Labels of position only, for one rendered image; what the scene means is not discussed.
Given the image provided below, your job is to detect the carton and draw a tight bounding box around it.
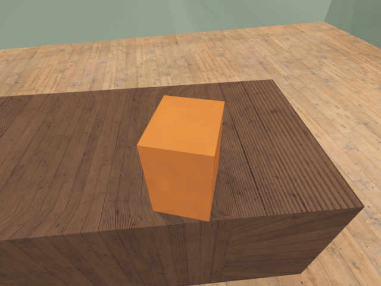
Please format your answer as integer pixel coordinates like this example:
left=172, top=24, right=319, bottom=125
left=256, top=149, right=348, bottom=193
left=137, top=95, right=224, bottom=222

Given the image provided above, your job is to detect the pedestal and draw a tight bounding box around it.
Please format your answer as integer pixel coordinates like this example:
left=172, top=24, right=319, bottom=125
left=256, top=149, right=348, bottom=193
left=0, top=79, right=364, bottom=286

